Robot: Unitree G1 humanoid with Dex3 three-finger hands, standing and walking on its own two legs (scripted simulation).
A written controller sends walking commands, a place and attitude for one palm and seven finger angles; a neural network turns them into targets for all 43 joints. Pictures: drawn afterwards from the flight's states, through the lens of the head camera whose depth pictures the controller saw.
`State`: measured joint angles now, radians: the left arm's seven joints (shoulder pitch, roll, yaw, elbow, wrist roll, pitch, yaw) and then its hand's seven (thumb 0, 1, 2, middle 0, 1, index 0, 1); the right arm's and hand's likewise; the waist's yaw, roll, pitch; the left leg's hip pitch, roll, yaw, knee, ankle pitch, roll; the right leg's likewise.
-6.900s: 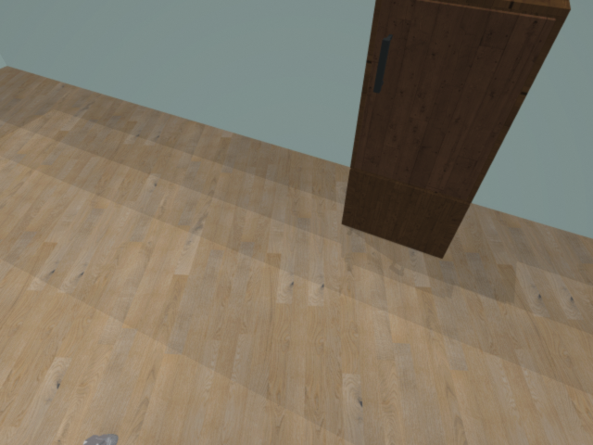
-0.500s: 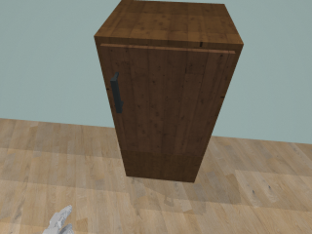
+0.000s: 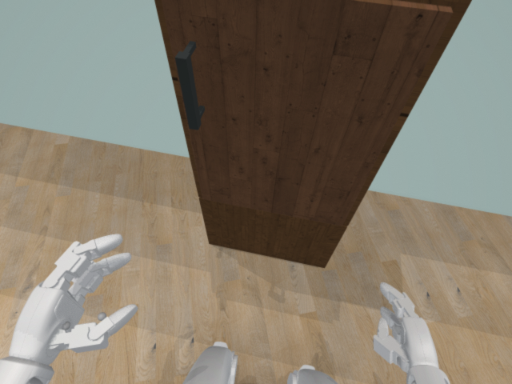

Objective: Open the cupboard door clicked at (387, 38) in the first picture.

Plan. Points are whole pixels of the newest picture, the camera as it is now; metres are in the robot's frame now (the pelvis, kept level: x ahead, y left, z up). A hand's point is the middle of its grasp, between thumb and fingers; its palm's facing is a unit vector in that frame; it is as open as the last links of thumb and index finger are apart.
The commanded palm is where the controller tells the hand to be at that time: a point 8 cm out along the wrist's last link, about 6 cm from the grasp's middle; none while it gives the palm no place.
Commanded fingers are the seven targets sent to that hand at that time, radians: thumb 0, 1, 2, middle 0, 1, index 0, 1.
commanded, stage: raise the hand with hooked fingers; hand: left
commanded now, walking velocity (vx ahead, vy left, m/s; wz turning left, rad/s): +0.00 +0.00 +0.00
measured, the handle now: (193, 88) +0.59 +0.19 +0.11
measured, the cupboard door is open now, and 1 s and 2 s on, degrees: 0 0 0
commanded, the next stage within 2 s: move the hooked fingers beside the handle in 1.44 s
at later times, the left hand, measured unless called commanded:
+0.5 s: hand (76, 262) +0.24 +0.27 +0.08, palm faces -0.07 -1.00 -0.06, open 13.0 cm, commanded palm +0.22 +0.33 +0.09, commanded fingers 0.00 -0.48 0.31 -0.30 -1.18 -0.30 -1.18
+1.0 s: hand (43, 208) +0.30 +0.32 +0.12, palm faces -0.07 -1.00 -0.04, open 14.0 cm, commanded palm +0.27 +0.37 +0.12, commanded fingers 0.00 -0.50 0.30 -0.30 -1.20 -0.30 -1.20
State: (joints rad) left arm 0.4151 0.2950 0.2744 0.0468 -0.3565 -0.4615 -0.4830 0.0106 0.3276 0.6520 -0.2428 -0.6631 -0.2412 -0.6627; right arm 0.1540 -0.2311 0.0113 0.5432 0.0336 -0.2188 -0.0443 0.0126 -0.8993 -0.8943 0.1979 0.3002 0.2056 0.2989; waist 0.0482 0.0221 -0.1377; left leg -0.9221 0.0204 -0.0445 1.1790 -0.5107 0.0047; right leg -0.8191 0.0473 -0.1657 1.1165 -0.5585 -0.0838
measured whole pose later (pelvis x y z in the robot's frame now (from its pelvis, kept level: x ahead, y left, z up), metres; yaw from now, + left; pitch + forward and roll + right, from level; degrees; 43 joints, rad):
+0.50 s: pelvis +0.00 +0.04 +0.03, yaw -2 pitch +12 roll -3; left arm 0.27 0.36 0.32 0.15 -0.37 -0.36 -0.44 0.00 -0.25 0.40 -0.29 -1.04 -0.29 -1.04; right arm 0.28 -0.29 0.00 0.53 0.05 -0.24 -0.05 0.02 -0.90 -0.89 0.20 0.30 0.20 0.30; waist -0.02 0.01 -0.12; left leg -0.78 0.00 0.02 1.01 -0.44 0.06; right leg -0.70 0.03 -0.10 0.96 -0.47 -0.03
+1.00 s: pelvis +0.00 +0.05 +0.04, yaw -1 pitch +10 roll -3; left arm -0.05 0.47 0.41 0.41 -0.37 -0.24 -0.56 -0.01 -0.50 0.30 -0.30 -1.19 -0.30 -1.19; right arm 0.29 -0.29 0.05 0.53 0.05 -0.20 -0.06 0.01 -0.90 -0.89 0.20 0.30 0.21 0.30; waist -0.01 0.01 -0.10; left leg -0.68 -0.02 0.02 0.91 -0.40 0.08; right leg -0.59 0.02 -0.09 0.84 -0.42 -0.01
